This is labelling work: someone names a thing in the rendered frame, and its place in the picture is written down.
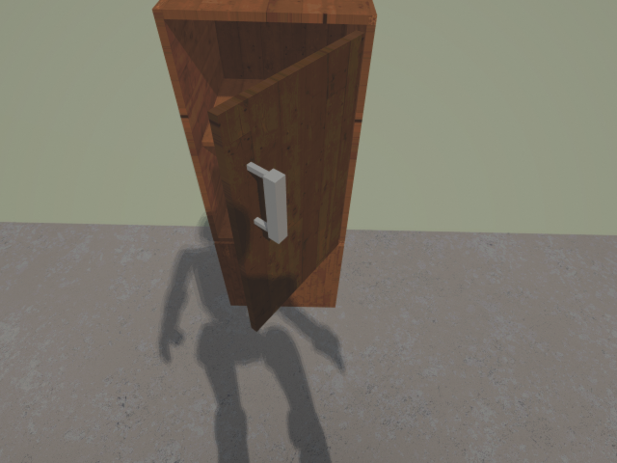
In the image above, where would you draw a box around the cupboard door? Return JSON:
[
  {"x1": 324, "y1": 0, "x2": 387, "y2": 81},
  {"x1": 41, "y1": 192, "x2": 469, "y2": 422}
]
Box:
[{"x1": 207, "y1": 30, "x2": 364, "y2": 331}]

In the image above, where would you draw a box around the handle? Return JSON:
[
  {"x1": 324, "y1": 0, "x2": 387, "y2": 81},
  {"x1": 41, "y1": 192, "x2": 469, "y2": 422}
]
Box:
[{"x1": 247, "y1": 162, "x2": 287, "y2": 244}]

